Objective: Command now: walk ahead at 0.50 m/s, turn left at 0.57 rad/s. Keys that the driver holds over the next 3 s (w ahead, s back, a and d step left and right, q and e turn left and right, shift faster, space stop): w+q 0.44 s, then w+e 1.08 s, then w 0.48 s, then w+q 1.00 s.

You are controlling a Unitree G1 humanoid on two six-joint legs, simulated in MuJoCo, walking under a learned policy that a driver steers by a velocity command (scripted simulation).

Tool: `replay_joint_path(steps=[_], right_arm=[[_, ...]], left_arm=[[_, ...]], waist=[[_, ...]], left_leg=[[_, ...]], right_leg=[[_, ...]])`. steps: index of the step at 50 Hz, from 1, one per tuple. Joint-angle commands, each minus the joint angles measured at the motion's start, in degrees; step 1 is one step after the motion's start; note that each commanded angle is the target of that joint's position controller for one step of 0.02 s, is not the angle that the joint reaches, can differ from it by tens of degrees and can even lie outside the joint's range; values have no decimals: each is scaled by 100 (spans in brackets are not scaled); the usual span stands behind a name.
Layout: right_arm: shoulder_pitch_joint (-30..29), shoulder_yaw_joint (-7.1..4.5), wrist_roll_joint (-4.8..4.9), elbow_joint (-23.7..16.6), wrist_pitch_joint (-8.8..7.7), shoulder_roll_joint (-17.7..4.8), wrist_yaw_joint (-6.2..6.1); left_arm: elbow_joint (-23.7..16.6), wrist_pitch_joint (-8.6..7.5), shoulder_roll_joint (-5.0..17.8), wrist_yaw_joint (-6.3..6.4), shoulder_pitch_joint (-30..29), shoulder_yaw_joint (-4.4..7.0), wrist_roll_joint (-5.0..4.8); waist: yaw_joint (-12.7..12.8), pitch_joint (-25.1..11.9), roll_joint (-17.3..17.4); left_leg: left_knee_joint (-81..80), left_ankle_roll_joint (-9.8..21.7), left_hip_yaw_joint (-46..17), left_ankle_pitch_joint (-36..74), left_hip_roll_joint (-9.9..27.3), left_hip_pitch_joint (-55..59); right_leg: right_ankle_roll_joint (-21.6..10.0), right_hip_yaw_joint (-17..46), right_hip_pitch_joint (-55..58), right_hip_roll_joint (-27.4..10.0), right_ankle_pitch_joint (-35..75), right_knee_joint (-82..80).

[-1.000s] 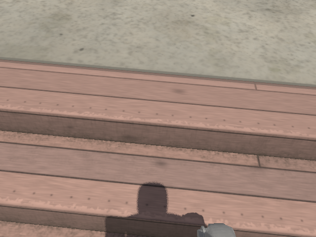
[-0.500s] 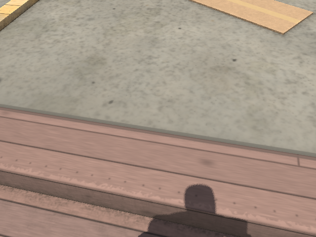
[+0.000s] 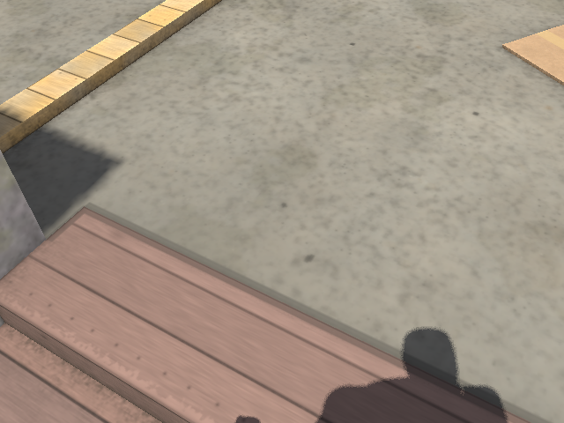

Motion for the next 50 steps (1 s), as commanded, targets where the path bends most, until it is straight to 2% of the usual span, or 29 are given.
replay_joint_path(steps=[1, 3, 5, 7, 9, 11, 13, 14, 16, 18, 19, 20, 21, 22, 23, 24, 26, 28, 30, 34, 37, 39, 42, 45, 46, 47, 48, 49, 50], right_arm=[[107, 222, 11, 26, -107, 465, 125], [-162, 211, 43, -121, -189, 176, 132], [444, 200, -21, 63, -236, 1, 82], [1060, 245, -24, 262, -154, 45, 36], [1506, 224, 108, 421, 1, -9, -32], [1821, 239, 129, 433, 153, 183, -208], [1506, 131, 187, 236, 255, -57, -396], [1302, 59, 297, 108, 258, -158, -468], [969, -21, 254, -15, 284, -321, -477], [834, -75, 195, -118, 216, -629, -466], [320, -104, 155, -293, 107, -680, -439], [461, -79, 190, -594, -60, -196, -334], [1011, 45, 93, -610, -158, 346, -148], [940, -78, 84, -650, -151, 100, -60], [390, -33, 152, -907, -52, 85, -58], [142, 48, 148, -1073, 36, 290, -72], [311, 79, 237, -1020, 159, 316, -93], [287, 176, 200, -1003, 106, 505, -107], [-22, 206, 52, -1090, 62, 405, -88], [-819, 265, 3, -1283, -116, 154, -69], [-1633, 317, 161, -1357, -221, 373, -71], [-1890, 210, 264, -1423, -280, 227, -40], [-1958, 99, 278, -1409, -372, 37, -10], [-868, -172, 251, -1131, -455, -363, -60], [162, -296, 157, -947, -462, -657, -142], [1014, -404, 64, -896, -381, -1193, -241], [984, -382, -135, -993, -385, -1224, -199], [688, -260, -77, -1023, -410, -554, -207], [407, -171, 39, -1010, -402, -259, -211]], left_arm=[[-795, -4, -638, -88, 247, -332, 11], [-871, 89, -163, -18, 175, -274, 10], [-1077, 135, -363, 83, -298, -361, 124], [-1235, 167, -664, 83, -555, -453, 35], [-1651, 100, -875, 33, -1297, -597, 76], [-2137, -23, -957, 2, -2324, -687, 160], [-2411, -66, -851, 1, -2550, -731, 147], [-2525, -88, -762, 16, -2632, -682, 150], [-2315, -87, -492, 32, -2015, -473, 85], [-1974, -90, 260, 100, -566, -81, -66], [-1769, -98, 654, 62, 495, 72, -61], [-1457, -88, 1262, 58, 1245, 241, 179], [-1365, -9, 1168, 197, 1113, 263, 288], [-1391, 54, 601, 277, 569, 174, 64], [-1112, 119, 151, 277, 372, 66, -56], [-684, 128, -159, 203, 372, 5, -25], [-221, 106, -537, 89, 410, -66, 133], [111, 54, -367, 27, 615, 11, 27], [260, 18, -148, 33, 812, 54, -28], [279, 121, 171, 149, 1236, 105, -83], [271, 159, 233, 232, 1504, 129, -119], [254, 139, 485, 206, 1594, 188, -139], [245, 245, 575, 226, 1766, 253, -194], [188, 326, 610, 199, 1549, 297, -118], [-2, 305, 512, 149, 1194, 277, -85], [-286, 249, 71, 133, 1082, 145, 51], [-459, 154, -295, 109, 1782, 37, -231], [-297, 164, 251, 119, 1522, 181, -312], [-396, 214, 455, 99, 971, 263, -287]], waist=[[621, 178, -271], [788, 322, -300], [502, 262, 235], [265, 247, 645], [-3, 378, 460], [-377, 399, 392], [-312, 264, 573], [-226, 191, 744], [183, -200, 1127], [856, -920, 1348], [1392, -1463, 1163], [1204, -2231, -1260], [765, -2508, -3031], [529, -1318, -1805], [353, -338, -1039], [38, 392, -257], [-344, 632, -257], [-429, 688, -351], [-450, 656, -301], [-171, 369, 19], [255, 348, -296], [328, 393, -640], [408, 617, -751], [-156, 200, -914], [-669, -504, -666], [-845, -1286, 696], [-458, -1737, 2364], [-498, -1146, 1279], [-465, -525, 586]], left_leg=[[-2324, 319, -2121, 583, 890, 954], [-2700, 248, -1758, 906, 765, 405], [-2704, 378, -1981, 1257, 805, 560], [-2472, 492, -2489, 831, 1002, 1305], [-2435, 411, -2837, -7, 1015, 1917], [-2665, 535, -3261, 162, 1062, 2094], [-3341, 709, -3192, 484, 1183, 1929], [-3618, 696, -3179, 1068, 1350, 1825], [-3509, 544, -2514, 3667, 1282, 1659], [-1996, 268, -2269, 7791, 1290, 2777], [-563, 194, -2272, 8081, 1147, 2448], [1569, 22, -1930, 5132, 331, 889], [3691, -309, -2292, 637, -522, -512], [4840, -425, -2322, 438, -228, -1133], [5087, -407, -1722, 533, 55, -1359], [4971, -239, -1432, 738, 378, -1389], [4720, -30, -1376, 562, 588, -962], [4295, -13, -1251, 576, 597, -1176], [3884, -84, -1082, 947, 815, -1698], [2398, -577, -670, 1631, 1100, -2146], [156, -860, -156, 1669, 691, -319], [-571, -902, -398, 1839, 659, -163], [-1628, -796, -543, 1669, 590, -54], [-2279, -492, -543, 1266, 476, 1554], [-2020, -233, -1031, 1350, 1073, 3122], [-1887, -145, -2370, 1783, 2319, 4584], [-2800, 820, -4847, 454, 3137, 5603], [-2978, 834, -4659, -202, 3048, 4956], [-3011, 629, -3607, -137, 2866, 4182]], right_leg=[[-227, 78, -2199, -218, 213, 1086], [-13, -116, -2014, -468, 666, -364], [294, -497, -2534, -385, 802, 252], [476, -606, -3788, -405, 221, 1512], [594, -642, -4752, -513, -122, 1158], [794, -734, -4803, -534, -144, 244], [940, -961, -3746, -583, -329, -1438], [902, -855, -2857, -669, -468, -2365], [696, -1528, -772, -202, -948, -3460], [303, -1243, 483, 243, -1324, -4347], [-95, -157, 1716, -191, -1285, -4997], [-648, 2352, 3447, -1292, -1756, -6757], [-1288, 5662, 4053, -2429, -1724, -8759], [-1110, 5328, 3107, -2520, -2193, -8771], [-784, 4077, 2063, -2240, -2634, -8500], [-522, 2839, 1012, -1947, -2607, -8238], [-223, 1294, 283, -1405, -1773, -8164], [-325, 692, 571, -1139, -1162, -8523], [-414, 604, 1165, -1030, -799, -8787], [-660, 567, 2151, -945, -208, -9205], [-509, -53, 1689, -678, 610, -9640], [-534, 124, 2405, -934, 911, -9604], [-547, 535, 3150, -1168, 733, -9309], [-326, 551, 3030, -948, 1827, -8128], [-142, 290, 2136, -675, 1683, -6824], [35, -144, 811, -104, -391, -4967], [270, 84, -1041, 307, -1989, -3467], [358, 380, -1460, -59, -1557, -2577], [394, 297, -1527, -265, -986, -2449]])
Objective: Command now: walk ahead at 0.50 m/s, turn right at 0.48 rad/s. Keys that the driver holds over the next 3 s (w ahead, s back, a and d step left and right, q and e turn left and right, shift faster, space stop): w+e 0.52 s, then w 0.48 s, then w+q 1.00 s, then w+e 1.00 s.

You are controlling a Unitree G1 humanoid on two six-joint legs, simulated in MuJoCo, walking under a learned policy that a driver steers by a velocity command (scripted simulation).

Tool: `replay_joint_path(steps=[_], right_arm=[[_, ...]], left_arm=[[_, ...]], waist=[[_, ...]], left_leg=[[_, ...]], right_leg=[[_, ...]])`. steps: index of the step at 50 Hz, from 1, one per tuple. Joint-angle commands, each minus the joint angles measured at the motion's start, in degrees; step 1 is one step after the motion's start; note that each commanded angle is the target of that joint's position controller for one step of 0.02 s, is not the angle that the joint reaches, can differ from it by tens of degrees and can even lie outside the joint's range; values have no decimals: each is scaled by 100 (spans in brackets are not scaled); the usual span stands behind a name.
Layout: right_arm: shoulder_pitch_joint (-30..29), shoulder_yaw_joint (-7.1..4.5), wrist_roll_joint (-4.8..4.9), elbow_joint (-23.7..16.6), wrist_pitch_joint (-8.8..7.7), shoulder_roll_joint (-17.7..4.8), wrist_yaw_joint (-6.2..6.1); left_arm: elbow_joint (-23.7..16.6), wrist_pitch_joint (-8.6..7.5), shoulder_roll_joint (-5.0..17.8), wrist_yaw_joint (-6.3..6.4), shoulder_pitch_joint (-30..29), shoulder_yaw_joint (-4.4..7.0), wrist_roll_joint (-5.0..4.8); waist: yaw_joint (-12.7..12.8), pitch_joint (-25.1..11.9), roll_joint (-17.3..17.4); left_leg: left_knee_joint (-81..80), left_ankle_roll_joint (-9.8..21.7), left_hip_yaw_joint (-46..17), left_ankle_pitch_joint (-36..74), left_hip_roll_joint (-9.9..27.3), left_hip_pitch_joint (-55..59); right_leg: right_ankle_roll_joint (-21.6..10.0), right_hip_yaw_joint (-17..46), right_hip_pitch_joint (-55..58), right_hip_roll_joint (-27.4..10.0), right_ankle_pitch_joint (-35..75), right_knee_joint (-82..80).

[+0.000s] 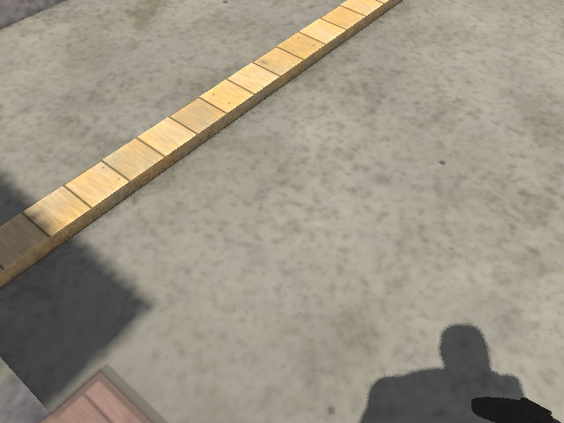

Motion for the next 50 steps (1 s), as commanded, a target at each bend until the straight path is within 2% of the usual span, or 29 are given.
replay_joint_path(steps=[1, 2, 3, 4, 7, 10, 13, 15, 17, 19, 20, 21, 22, 23, 24, 25, 26, 27, 28, 29, 31, 34, 39, 41, 44, 47, 48, 49, 50], right_arm=[[917, -168, 25, -102, -20, -392, -36], [732, -152, -3, -40, -18, -304, -1], [679, -155, -33, 68, -21, -286, 13], [685, -171, -31, 167, -41, -299, 12], [785, -249, -68, 420, -75, -581, -33], [805, -301, -88, 543, -56, -831, -92], [973, -355, -40, 642, -24, -1107, -136], [1144, -386, 32, 712, 27, -1213, -155], [1203, -421, 102, 767, 99, -1315, -158], [1184, -479, 139, 775, 189, -1476, -173], [1157, -516, 180, 762, 232, -1579, -186], [1037, -534, 232, 730, 279, -1615, -199], [1125, -480, 211, 666, 272, -1449, -231], [1331, -262, -67, 418, 220, -683, -227], [1501, -125, -12, 144, 15, -546, -181], [794, -239, 186, 19, -119, -994, -119], [567, -212, 235, -54, -190, -985, -105], [592, -199, 119, 35, -201, -935, -161], [637, -249, 35, 50, -150, -1008, -199], [766, -278, 34, 80, -64, -1033, -191], [837, -262, 12, 127, 58, -887, -197], [400, -202, -35, 63, 147, -727, -211], [-518, -133, 31, -55, 98, -597, -121], [-840, -125, 77, -138, 71, -600, -47], [-1192, -125, 85, -302, 10, -613, 79], [-1025, -161, 97, -347, -35, -683, 166], [-751, -211, 84, -297, -44, -781, 157], [-193, -292, 54, -161, -51, -910, 130], [715, -395, 13, 33, -53, -1154, 87]], left_arm=[[-737, -95, 431, -47, -554, 127, -53], [-798, -57, 380, -72, -685, 151, -11], [-787, 0, 318, -110, -628, 166, -32], [-790, 48, 279, -120, -646, 167, -46], [-950, 135, 229, -132, -1030, 151, -14], [-1095, 150, 263, -208, -1509, 125, 16], [-1273, 116, 215, -334, -2197, 69, 60], [-1419, 104, 245, -391, -2511, 61, 24], [-1563, 107, 288, -435, -2702, 69, 15], [-1621, 152, 469, -443, -2540, 162, 46], [-1583, 180, 621, -426, -2209, 246, 67], [-1382, 190, 859, -401, -1399, 398, 72], [-1118, 219, 1275, -309, -419, 607, 82], [-1042, 224, 1860, -191, -94, 722, 70], [-1279, 94, 1927, -255, -205, 646, 81], [-1279, 46, 1434, -286, -172, 531, 89], [-1250, 10, 1183, -267, -419, 458, 65], [-1300, -1, 1001, -250, -818, 393, 54], [-1337, -16, 795, -236, -1093, 321, 96], [-1355, -42, 679, -220, -1215, 268, 153], [-1225, -113, 667, -201, -1168, 251, 165], [-997, -156, 819, -127, -890, 271, 155], [-749, -134, 899, -58, -544, 269, 93], [-647, -116, 932, -50, -375, 276, 75], [-508, -46, 956, -29, -135, 288, 75], [-460, 40, 1036, 5, -163, 328, 74], [-478, 54, 1095, 12, -262, 347, 69], [-510, 63, 1114, 14, -400, 348, 53], [-574, 51, 984, 2, -517, 289, 84]], waist=[[-506, -544, 347], [-383, -251, 469], [-259, -115, 660], [-221, -20, 683], [-201, 247, 523], [-273, 336, 418], [-553, 453, 300], [-675, 518, 304], [-712, 544, 416], [-533, 317, 664], [-319, 87, 812], [161, -303, 763], [562, -813, 557], [262, -1140, -836], [24, -2250, -1371], [368, -2000, -629], [242, -1268, -454], [-42, -906, 97], [-241, -695, 79], [-386, -637, -32], [-462, -526, -73], [-333, -210, -111], [85, 7, -298], [237, 159, -297], [373, 301, -272], [198, 244, -421], [28, 93, -496], [-304, -251, -499], [-739, -875, -398]], left_leg=[[-1614, 1021, -2609, -409, 2061, 2678], [-1797, 944, -2015, -55, 1768, 2201], [-1921, 849, -1531, 255, 1603, 1848], [-2011, 822, -1215, 595, 1519, 1652], [-2140, 859, -568, 1507, 1539, 1445], [-2161, 819, -63, 1725, 1516, 1528], [-2227, 741, 269, 1701, 1599, 1747], [-2167, 662, 413, 1672, 1698, 2219], [-1969, 545, 586, 2087, 1774, 2644], [-1381, 410, 818, 3747, 1766, 2865], [-830, 349, 900, 4669, 1737, 2937], [189, 226, 1040, 5072, 1560, 2766], [1589, 16, 1079, 4274, 1309, 1824], [3614, -270, 991, -218, 673, -314], [5067, -406, -351, -2388, -175, -1699], [5363, -332, -878, -1857, 144, -2280], [5051, -232, -778, -1306, 367, -2418], [4646, -217, -741, -867, 653, -2116], [4323, -248, -719, -652, 813, -1735], [4177, -257, -742, -549, 914, -1445], [3815, -342, -640, -440, 936, -1360], [2982, -450, -542, 228, 916, -1661], [1054, -418, -443, 1688, 670, -1556], [633, -361, -402, 1780, 583, -1594], [223, -197, -364, 1451, 465, -1842], [-121, 39, -260, 792, 289, -1413], [-192, 140, -129, 609, 128, -878], [-371, 285, 47, 719, -66, 4], [-241, 555, -211, 1075, 226, 1460]], right_leg=[[43, 316, -2924, -558, 874, 1935], [80, 294, -2792, -668, 1161, 1717], [94, 269, -2567, -768, 1292, 1651], [107, 205, -2496, -789, 1348, 1637], [238, 254, -2817, -802, 1655, 1321], [289, 155, -2867, -828, 2313, 234], [175, -279, -2622, -803, 2760, -937], [99, -425, -2652, -776, 2692, -1489], [-22, -636, -2542, -688, 2399, -1924], [-225, -997, -1878, -316, 1845, -2158], [-360, -1156, -1375, -70, 1554, -2231], [-548, -1276, -317, 230, 1753, -2660], [-750, -941, 1348, 283, 2055, -2816], [-1257, 1303, 3006, -1101, 2346, -2880], [-2251, 4350, 4050, -2011, 1217, -3968], [-1881, 3938, 3905, -1850, 1019, -4302], [-1647, 3070, 3099, -1644, 1356, -4256], [-1426, 2383, 2221, -1418, 1859, -4233], [-1346, 1941, 1521, -1275, 2502, -4306], [-1323, 1711, 1122, -1171, 2725, -4431], [-1353, 1423, 754, -1074, 3078, -4594], [-1261, 955, 553, -952, 3476, -4778], [-930, 599, 885, -817, 3046, -4817], [-934, 707, 1135, -954, 2865, -4775], [-951, 908, 1764, -1198, 3077, -4494], [-806, 970, 2060, -1324, 3823, -4119], [-731, 903, 2019, -1253, 4661, -3841], [-620, 727, 1909, -1053, 5609, -3265], [-435, 494, 1321, -766, 5597, -2209]])
Over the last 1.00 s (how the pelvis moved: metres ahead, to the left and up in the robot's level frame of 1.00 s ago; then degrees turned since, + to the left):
0.56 0.04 0.17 7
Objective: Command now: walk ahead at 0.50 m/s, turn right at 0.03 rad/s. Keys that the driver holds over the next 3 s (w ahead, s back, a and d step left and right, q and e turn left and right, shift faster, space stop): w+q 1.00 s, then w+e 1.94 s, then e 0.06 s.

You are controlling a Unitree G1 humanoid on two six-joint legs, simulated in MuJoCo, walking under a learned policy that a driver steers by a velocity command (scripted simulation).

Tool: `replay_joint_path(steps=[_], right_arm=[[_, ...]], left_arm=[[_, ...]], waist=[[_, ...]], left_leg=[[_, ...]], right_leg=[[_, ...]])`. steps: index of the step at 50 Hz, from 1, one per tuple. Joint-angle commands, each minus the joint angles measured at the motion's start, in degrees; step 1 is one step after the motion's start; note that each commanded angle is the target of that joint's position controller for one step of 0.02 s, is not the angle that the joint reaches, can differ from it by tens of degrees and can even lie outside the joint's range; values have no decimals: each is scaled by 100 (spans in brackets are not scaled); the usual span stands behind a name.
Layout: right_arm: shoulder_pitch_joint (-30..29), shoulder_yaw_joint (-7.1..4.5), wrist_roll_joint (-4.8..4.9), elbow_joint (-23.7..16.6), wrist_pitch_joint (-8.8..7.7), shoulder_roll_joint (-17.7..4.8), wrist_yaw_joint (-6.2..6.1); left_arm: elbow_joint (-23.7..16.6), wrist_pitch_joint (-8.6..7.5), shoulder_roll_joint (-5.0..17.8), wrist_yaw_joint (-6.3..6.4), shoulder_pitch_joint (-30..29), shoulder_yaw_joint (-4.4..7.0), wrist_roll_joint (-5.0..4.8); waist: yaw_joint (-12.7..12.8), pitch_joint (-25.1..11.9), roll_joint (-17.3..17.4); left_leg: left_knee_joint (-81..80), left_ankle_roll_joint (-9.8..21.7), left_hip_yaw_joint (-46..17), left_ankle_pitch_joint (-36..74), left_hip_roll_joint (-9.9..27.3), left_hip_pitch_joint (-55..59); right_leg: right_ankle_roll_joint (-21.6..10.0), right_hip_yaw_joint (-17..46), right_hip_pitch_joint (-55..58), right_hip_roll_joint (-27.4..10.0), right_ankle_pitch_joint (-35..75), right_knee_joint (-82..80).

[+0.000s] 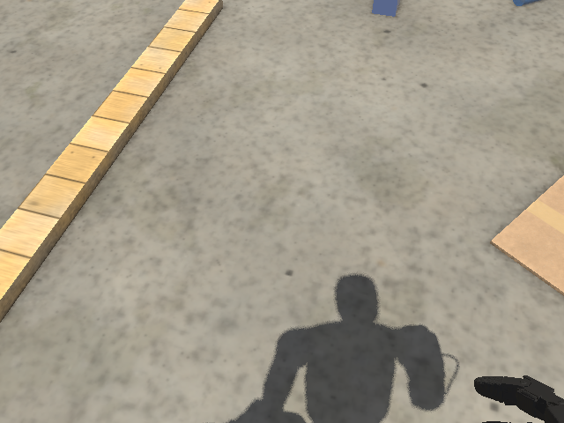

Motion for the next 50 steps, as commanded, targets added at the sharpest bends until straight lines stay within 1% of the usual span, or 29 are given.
replay_joint_path(steps=[1, 2, 3, 4, 5, 6, 7, 10, 12, 15, 18, 20, 22, 23, 24, 25, 26, 27, 28, 29, 30, 32, 36, 40, 45, 47, 48, 49, 50], right_arm=[[2142, -474, -94, 1, -73, -1434, -98], [2328, -474, -39, 185, -50, -1486, -51], [2205, -373, 106, 120, 8, -1021, -72], [1730, -315, 107, 35, 68, -868, -105], [1406, -280, 38, -46, 111, -836, -103], [1227, -257, -7, -93, 122, -775, -92], [1153, -230, -45, -121, 114, -710, -95], [1181, -253, 36, -34, 79, -746, -130], [1304, -317, 60, 39, 103, -921, -201], [1588, -359, 123, 145, 169, -1015, -261], [1918, -371, 172, 232, 245, -1034, -284], [2023, -383, 177, 245, 299, -1036, -307], [1925, -406, 165, 195, 346, -1045, -331], [1861, -378, 154, 148, 358, -929, -334], [1749, -299, 108, 44, 332, -684, -318], [1826, -191, 41, -126, 292, -320, -328], [2433, -153, 174, -275, 228, -372, -326], [2304, -274, 225, -115, 253, -857, -334], [1784, -316, 173, -179, 293, -992, -309], [1562, -317, 125, -218, 321, -889, -301], [1441, -336, 104, -280, 346, -821, -277], [1466, -317, 144, -295, 427, -620, -226], [1102, -266, 94, -420, 495, -484, -211], [447, -199, 106, -546, 447, -392, -77], [-206, -202, 129, -857, 454, -466, 71], [-18, -291, 88, -896, 485, -635, 86], [414, -384, 75, -814, 508, -782, 75], [1356, -548, 89, -556, 527, -1042, 34], [2359, -738, 114, -327, 572, -1502, -77]], left_arm=[[-511, -97, 460, 26, -134, 48, 182], [-460, -207, 116, -27, 557, -59, 89], [-479, -282, 624, -69, 95, 26, 22], [-671, -331, 779, -94, -579, 62, -35], [-763, -361, 707, -75, -933, 47, 40], [-808, -367, 645, -59, -986, 66, 131], [-825, -350, 570, -55, -853, 71, 153], [-820, -258, 402, 15, -811, 42, 183], [-930, -247, 298, 38, -1244, -8, 189], [-1032, -300, 168, -12, -1931, -65, 143], [-1144, -368, 259, -82, -2433, -38, 60], [-1216, -427, 393, -128, -2558, 21, 30], [-1180, -482, 503, -148, -2293, 95, 14], [-1074, -501, 584, -130, -1890, 160, 30], [-989, -522, 801, -83, -1225, 250, 109], [-897, -493, 1199, -19, -321, 350, 186], [-716, -416, 1408, -73, -41, 404, 166], [-812, -395, 847, -64, -246, 283, 97], [-830, -363, 591, -41, -463, 206, 76], [-834, -336, 511, -48, -750, 160, 128], [-793, -325, 400, -57, -935, 125, 143], [-697, -364, 351, -68, -1081, 115, 154], [-412, -412, 619, -42, -982, 212, 142], [-230, -344, 819, 9, -888, 254, 104], [-14, -227, 1119, 15, -594, 341, -36], [4, -167, 1290, 33, -629, 393, -92], [6, -127, 1368, 50, -653, 416, -124], [-6, -97, 1304, 68, -678, 385, -138], [-105, -119, 1040, 87, -587, 275, 16]], waist=[[-1175, -1852, 268], [-820, -2315, 1815], [-1039, -1800, 1156], [-1024, -935, 653], [-867, -447, 87], [-679, -216, -48], [-490, -206, 80], [-340, -165, 314], [-434, -68, 284], [-693, -7, 328], [-893, 2, 395], [-882, -26, 431], [-661, -102, 567], [-439, -264, 571], [-102, -754, 414], [154, -1532, -538], [-130, -1861, -2311], [-38, -1272, -1455], [28, -651, -920], [-116, -373, -570], [-240, -107, -612], [-412, 61, -792], [-425, 144, -552], [-209, 254, -497], [-59, 475, -518], [-272, 280, -669], [-553, 8, -717], [-1057, -456, -573], [-1452, -994, 26]], left_leg=[[242, 964, -1606, 501, 1313, 3984], [-583, 1736, -4159, -683, 2175, 5318], [-934, 1510, -4238, -1752, 1943, 5051], [-1063, 1304, -3458, -1659, 1747, 4182], [-1201, 1228, -2938, -1081, 1531, 3276], [-1349, 1212, -2661, -558, 1350, 2653], [-1484, 1204, -2463, -242, 1185, 2301], [-1678, 1258, -1929, 337, 943, 1784], [-1726, 1191, -1654, 484, 815, 1552], [-1611, 980, -1442, 238, 608, 1389], [-1348, 938, -1717, -106, 687, 1590], [-1073, 869, -2070, -385, 791, 1844], [-698, 738, -2342, -467, 799, 1935], [-341, 601, -2313, -369, 615, 1820], [593, 394, -2051, -362, 323, 1382], [2388, 82, -1300, -1595, -237, 151], [3772, -104, -922, -3364, -423, -1420], [4457, -191, -1114, -2923, -37, -1879], [4571, -220, -965, -2390, 124, -1927], [4452, -236, -865, -1990, 283, -1704], [4254, -251, -870, -1751, 414, -1599], [4069, -282, -761, -1516, 534, -1247], [3362, -433, -730, -845, 595, -1457], [2039, -367, -432, 166, 557, -1171], [1096, -89, -20, -227, 412, -903], [924, 145, 313, -841, 94, -295], [775, 293, 506, -1006, -162, 356], [382, 505, 594, -651, -451, 1675], [330, 836, -488, -502, 125, 3527]], right_leg=[[-165, -4, -1871, -547, 3498, 3396], [152, 87, -3783, 202, -588, 4925], [149, 335, -4489, -205, -464, 5411], [152, 103, -4748, -459, 110, 5346], [165, -46, -4583, -670, 538, 5049], [203, -58, -4314, -809, 796, 4671], [248, -45, -4000, -908, 927, 4416], [463, -203, -3751, -928, 1062, 3612], [568, -267, -3676, -869, 1621, 2837], [625, -282, -3254, -660, 2599, 1612], [643, -244, -2984, -458, 2821, 962], [574, -165, -2787, -387, 2567, 606], [429, -198, -2272, -345, 2237, 290], [287, -253, -1635, -370, 2186, 66], [9, 119, -498, -872, 2133, 147], [-437, 1429, 1218, -2024, 1932, 135], [-1175, 3742, 1999, -2969, 813, -360], [-1083, 3522, 1569, -2797, 53, -512], [-863, 2529, 884, -2527, 354, -565], [-741, 1930, 263, -2254, 918, -717], [-729, 1504, -172, -2086, 1399, -874], [-678, 801, -722, -1879, 1991, -1160], [-770, -4, -674, -1930, 2950, -1362], [-586, -760, -527, -1815, 3071, -1367], [-398, -1170, 72, -2044, 3367, -1150], [-281, -1425, 262, -2048, 5079, -510], [-203, -1581, 262, -1978, 6019, 192], [-50, -1786, -126, -1765, 6272, 1374], [213, -1801, -1617, -1532, 4528, 3167]])
Over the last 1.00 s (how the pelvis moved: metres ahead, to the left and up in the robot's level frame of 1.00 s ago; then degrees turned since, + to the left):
0.54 -0.16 -0.01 -25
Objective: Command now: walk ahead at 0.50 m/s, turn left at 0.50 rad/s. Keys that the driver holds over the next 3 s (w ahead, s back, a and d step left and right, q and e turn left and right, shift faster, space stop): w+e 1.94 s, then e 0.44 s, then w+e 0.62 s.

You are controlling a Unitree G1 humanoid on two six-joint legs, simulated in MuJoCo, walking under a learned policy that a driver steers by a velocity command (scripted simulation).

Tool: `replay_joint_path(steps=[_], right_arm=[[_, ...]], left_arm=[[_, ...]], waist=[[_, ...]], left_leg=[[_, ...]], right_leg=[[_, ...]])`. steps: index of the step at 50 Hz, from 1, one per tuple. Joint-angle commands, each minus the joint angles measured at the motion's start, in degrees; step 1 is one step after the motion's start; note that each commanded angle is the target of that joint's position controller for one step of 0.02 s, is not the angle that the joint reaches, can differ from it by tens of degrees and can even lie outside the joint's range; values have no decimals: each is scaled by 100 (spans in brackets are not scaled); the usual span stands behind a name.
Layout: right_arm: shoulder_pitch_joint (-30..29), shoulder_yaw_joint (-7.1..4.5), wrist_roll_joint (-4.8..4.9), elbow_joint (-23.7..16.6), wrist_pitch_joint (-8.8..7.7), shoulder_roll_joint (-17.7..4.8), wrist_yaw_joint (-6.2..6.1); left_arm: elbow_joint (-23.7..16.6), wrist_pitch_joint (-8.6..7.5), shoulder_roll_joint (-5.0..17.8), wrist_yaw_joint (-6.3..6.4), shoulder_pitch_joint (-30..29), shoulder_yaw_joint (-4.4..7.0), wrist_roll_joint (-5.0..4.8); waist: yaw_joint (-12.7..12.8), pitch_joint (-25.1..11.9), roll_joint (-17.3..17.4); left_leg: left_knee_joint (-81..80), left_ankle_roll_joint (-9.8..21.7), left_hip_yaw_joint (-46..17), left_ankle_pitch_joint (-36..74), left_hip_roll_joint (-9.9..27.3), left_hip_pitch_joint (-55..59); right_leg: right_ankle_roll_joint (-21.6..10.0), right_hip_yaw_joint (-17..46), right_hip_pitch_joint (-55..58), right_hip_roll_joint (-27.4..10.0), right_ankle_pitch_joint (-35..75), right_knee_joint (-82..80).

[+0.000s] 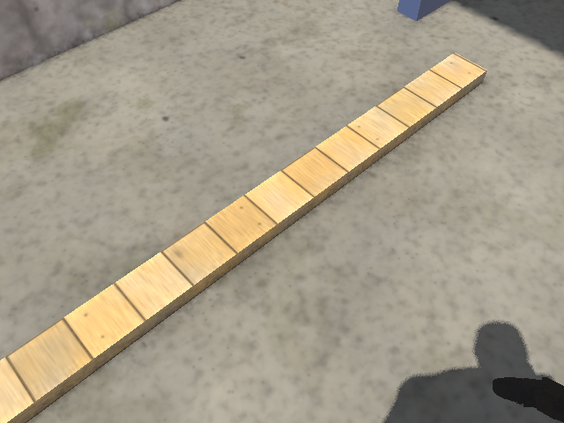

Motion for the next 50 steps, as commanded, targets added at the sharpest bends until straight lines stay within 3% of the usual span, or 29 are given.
replay_joint_path(steps=[1, 2, 3, 4, 5, 6, 8, 11, 17, 22, 25, 26, 27, 28, 29, 30, 31, 32, 33, 35, 38, 42, 44, 47, 49, 50], right_arm=[[1885, -581, 33, 81, -52, -1903, -161], [2193, -425, 1, 18, -121, -1327, -144], [1989, -336, -58, 117, -189, -1053, -126], [1602, -267, -36, 112, -224, -890, -133], [1220, -198, -79, 104, -246, -696, -135], [1024, -133, -147, 83, -285, -534, -137], [949, -134, -156, 190, -394, -541, -140], [1087, -167, -188, 427, -504, -643, -186], [1260, -161, -168, 722, -517, -716, -304], [1616, -214, -101, 1022, -345, -810, -358], [1441, -269, -61, 982, -205, -1036, -461], [1384, -285, -61, 960, -159, -1117, -506], [1266, -281, -44, 937, -130, -1150, -537], [1241, -225, -76, 848, -183, -1064, -564], [1958, 61, -281, 613, -353, -180, -408], [1484, 29, -131, 603, -593, -560, -288], [901, -35, 91, 379, -718, -807, -224], [699, 5, 55, 291, -782, -752, -238], [601, -28, -94, 299, -782, -768, -274], [821, -81, -174, 295, -645, -782, -290], [733, -10, -212, 261, -492, -558, -328], [-148, 104, -186, 109, -509, -317, -286], [-421, 76, -103, 41, -539, -407, -246], [-449, -36, -55, 3, -609, -659, -200], [35, -137, -44, 117, -664, -786, -207], [559, -220, -104, 211, -691, -936, -242]], left_arm=[[-807, -207, 19, -41, 289, -161, 280], [-687, -388, 550, -130, -97, -82, 35], [-803, -431, 767, -154, -554, -18, -175], [-812, -439, 684, -115, -719, -60, -109], [-749, -404, 663, -78, -780, -45, 22], [-682, -318, 665, -90, -592, -22, 30], [-556, -144, 493, -101, -334, -41, 10], [-619, -12, 337, -66, -651, -74, 33], [-825, -78, 139, -212, -1461, -131, 14], [-1219, -88, 38, -413, -2044, -193, 31], [-1356, -58, 230, -496, -1784, -104, 50], [-1305, -34, 387, -491, -1369, -22, 55], [-1146, -25, 655, -448, -560, 119, 48], [-980, 9, 1074, -346, 383, 282, 56], [-978, -19, 1583, -298, 452, 369, 1], [-1039, -42, 1132, -270, 678, 248, 6], [-1058, -54, 898, -240, 445, 183, 50], [-1135, -56, 780, -227, 50, 142, 32], [-1217, -49, 629, -223, -314, 94, 33], [-1356, -48, 502, -188, -622, 36, 111], [-1309, -59, 688, -95, -606, 83, 75], [-1176, 37, 829, 4, -312, 133, 4], [-1099, 80, 845, 5, -79, 138, -11], [-1059, 116, 787, 19, 26, 134, -32], [-1117, 130, 718, 19, -135, 129, -5], [-1173, 114, 516, 8, -173, 61, 29]], waist=[[-577, -1773, 1557], [-1086, -2436, 894], [-1109, -1598, 635], [-890, -1134, 219], [-677, -821, 98], [-462, -717, 190], [-289, -625, 221], [-336, -249, 77], [-682, 74, 122], [-897, 304, 74], [-602, -91, 408], [-355, -367, 540], [113, -778, 463], [569, -1332, 24], [-95, -1900, -1524], [336, -2551, -999], [410, -1767, -718], [158, -1199, -180], [-84, -768, 66], [-434, -532, -179], [-503, -302, -265], [-125, -281, -533], [16, -329, -621], [-56, -358, -737], [-381, -432, -874], [-650, -758, -818]], left_leg=[[-1043, 1644, -3991, -979, 1664, 5164], [-1753, 1725, -4815, -1524, 1985, 5278], [-1727, 1421, -3863, -982, 1845, 4714], [-1679, 1172, -3052, -339, 1622, 3848], [-1742, 1008, -2473, 311, 1414, 3073], [-1901, 940, -2094, 723, 1262, 2590], [-2230, 944, -1657, 1060, 1213, 2160], [-2529, 818, -962, 1473, 1139, 2065], [-2765, 326, 30, 1389, 979, 2463], [-2333, 278, 269, 2233, 1360, 3657], [-1368, 107, 505, 4838, 1394, 3935], [-720, 41, 585, 5676, 1362, 3897], [365, -95, 708, 5719, 1208, 3506], [2005, -308, 719, 4147, 955, 2221], [4197, -712, 328, -1924, -317, -619], [4877, -632, -893, -2590, -423, -1333], [4710, -516, -989, -2067, -85, -1745], [4159, -469, -913, -1621, 161, -1612], [3651, -522, -825, -1444, 311, -1320], [3198, -663, -810, -1287, 451, -727], [2226, -943, -559, -917, 445, -549], [368, -1053, -397, 816, 64, 150], [-95, -1043, -456, 1085, -89, 360], [-575, -869, -701, 668, -113, 486], [-842, -628, -641, 389, -108, 1110], [-910, -429, -724, 323, 96, 1972]], right_leg=[[-186, 719, -4245, 530, -552, 4598], [-271, 1817, -4670, 445, -512, 5167], [-369, 1729, -5049, 196, -12, 5150], [-434, 1680, -4845, -103, 495, 4715], [-422, 1672, -4477, -286, 800, 4331], [-423, 1746, -4092, -406, 1021, 4155], [-357, 1725, -3828, -425, 1293, 3931], [-238, 1837, -4246, -353, 2036, 3315], [-336, 1649, -4164, 25, 3727, 1370], [-572, 1354, -4652, 168, 3058, 681], [-870, 823, -3904, 607, 2060, 651], [-1003, 687, -3313, 819, 1788, 673], [-1208, 704, -2144, 1003, 2040, 322], [-1547, 1677, -323, 491, 2419, 100], [-2703, 4825, 1961, -1067, 1894, -53], [-2871, 6020, 2417, -1303, 1383, -785], [-2540, 5147, 1907, -1126, 1571, -954], [-2340, 4515, 998, -907, 2003, -1018], [-2223, 4078, 155, -708, 2598, -1133], [-2222, 3682, -779, -462, 3179, -1408], [-2148, 3115, -1600, -229, 3679, -1547], [-1698, 2652, -2059, 261, 3065, -1352], [-1610, 2927, -1896, 172, 2629, -1214], [-1477, 3548, -1319, -76, 2164, -730], [-1309, 3740, -1253, -60, 2242, -272], [-1124, 3551, -1446, 196, 2430, 376]])
Over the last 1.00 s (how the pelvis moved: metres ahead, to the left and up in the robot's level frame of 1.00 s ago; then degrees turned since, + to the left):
0.49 0.12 -0.01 31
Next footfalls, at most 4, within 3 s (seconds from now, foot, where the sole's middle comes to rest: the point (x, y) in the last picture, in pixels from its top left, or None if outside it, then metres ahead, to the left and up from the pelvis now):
0.56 right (365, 420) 0.47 -0.12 -0.75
1.02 left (314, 291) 0.78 0.00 -0.75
1.54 right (458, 277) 0.85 -0.38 -0.75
2.00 left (473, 184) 1.19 -0.47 -0.75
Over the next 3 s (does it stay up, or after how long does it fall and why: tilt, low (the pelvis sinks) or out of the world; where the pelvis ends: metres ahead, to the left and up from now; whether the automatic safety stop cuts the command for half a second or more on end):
stays up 1.08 -0.72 0.02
